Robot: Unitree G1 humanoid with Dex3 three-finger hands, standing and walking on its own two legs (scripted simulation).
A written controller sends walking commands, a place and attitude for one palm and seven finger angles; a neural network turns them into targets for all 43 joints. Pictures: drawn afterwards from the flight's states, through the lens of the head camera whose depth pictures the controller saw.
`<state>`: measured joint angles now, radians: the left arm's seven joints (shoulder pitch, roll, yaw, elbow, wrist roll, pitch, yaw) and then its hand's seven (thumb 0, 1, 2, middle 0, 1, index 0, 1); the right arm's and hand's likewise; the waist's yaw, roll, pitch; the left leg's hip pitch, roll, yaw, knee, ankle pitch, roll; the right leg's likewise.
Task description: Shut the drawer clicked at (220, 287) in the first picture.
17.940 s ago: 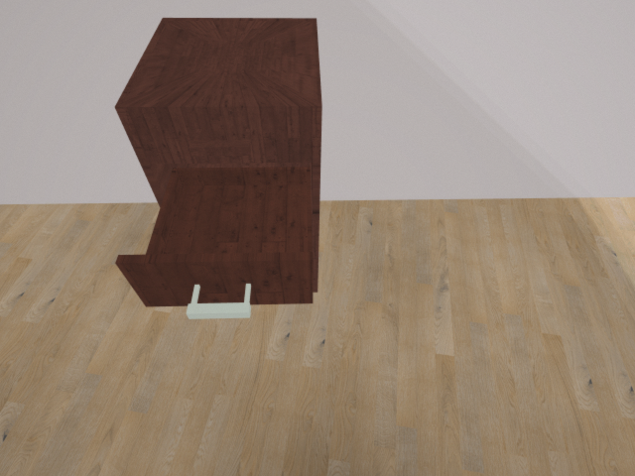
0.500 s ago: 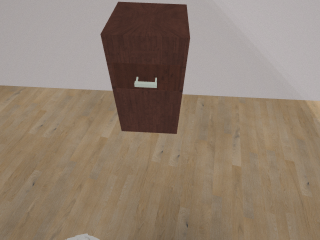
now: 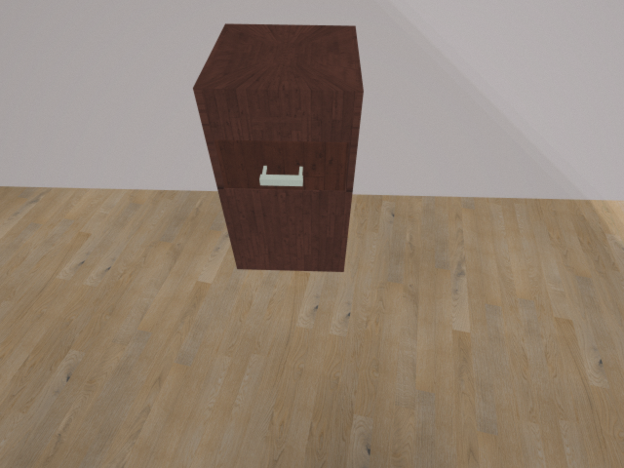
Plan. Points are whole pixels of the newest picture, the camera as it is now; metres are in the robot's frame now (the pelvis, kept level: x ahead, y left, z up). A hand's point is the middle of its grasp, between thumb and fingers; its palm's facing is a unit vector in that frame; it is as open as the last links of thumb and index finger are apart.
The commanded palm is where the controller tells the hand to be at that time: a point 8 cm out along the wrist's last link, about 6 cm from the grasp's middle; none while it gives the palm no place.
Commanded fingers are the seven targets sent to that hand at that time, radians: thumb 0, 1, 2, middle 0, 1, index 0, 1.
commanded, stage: let the arm hang, fingers relaxed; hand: left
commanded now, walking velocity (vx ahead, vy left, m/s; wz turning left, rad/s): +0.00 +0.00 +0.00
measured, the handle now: (282, 175) +0.93 +0.14 -0.25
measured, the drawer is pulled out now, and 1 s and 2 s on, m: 0.00 0.00 0.00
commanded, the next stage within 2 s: look to check the result in 0.22 s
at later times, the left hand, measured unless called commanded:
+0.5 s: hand out of the picture +0.01 +0.17 -0.18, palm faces +0.03 -0.98 -0.19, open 7.3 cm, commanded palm none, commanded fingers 0.00 0.90 0.90 -0.20 -0.30 -0.20 -0.30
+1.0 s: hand out of the picture +0.02 +0.17 -0.17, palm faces +0.03 -0.98 -0.20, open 7.3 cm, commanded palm none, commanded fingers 0.00 0.90 0.90 -0.20 -0.30 -0.20 -0.30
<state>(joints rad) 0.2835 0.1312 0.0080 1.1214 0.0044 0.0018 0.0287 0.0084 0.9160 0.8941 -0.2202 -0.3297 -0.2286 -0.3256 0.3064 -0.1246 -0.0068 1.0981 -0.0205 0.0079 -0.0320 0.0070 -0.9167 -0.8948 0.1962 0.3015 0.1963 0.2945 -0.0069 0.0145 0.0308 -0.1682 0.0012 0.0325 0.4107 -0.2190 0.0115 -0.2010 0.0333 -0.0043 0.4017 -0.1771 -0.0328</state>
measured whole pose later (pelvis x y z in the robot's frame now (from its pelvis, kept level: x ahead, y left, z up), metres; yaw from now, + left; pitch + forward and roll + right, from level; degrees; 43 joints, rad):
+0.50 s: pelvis +0.01 +0.00 +0.00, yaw -1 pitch -1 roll +0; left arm 0.28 0.12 0.01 1.15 0.00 -0.01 0.04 0.01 0.92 0.89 -0.20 -0.30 -0.20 -0.30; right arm 0.33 -0.10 -0.01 1.14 -0.02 0.00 -0.04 0.00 -0.91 -0.89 0.20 0.30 0.20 0.29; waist -0.01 0.01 0.04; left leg -0.15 0.00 0.04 0.40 -0.23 0.01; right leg -0.19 0.03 0.01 0.41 -0.20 -0.03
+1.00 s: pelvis +0.02 +0.00 +0.00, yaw -1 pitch -1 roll +0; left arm 0.26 0.13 0.02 1.15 0.00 -0.01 0.03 0.01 0.91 0.89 -0.20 -0.30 -0.20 -0.30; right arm 0.30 -0.13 -0.01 1.14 -0.02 -0.01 -0.04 0.00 -0.91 -0.89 0.20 0.30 0.20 0.29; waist -0.01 0.02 0.05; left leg -0.13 0.00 0.04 0.39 -0.24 0.01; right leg -0.18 0.04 0.01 0.40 -0.21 -0.04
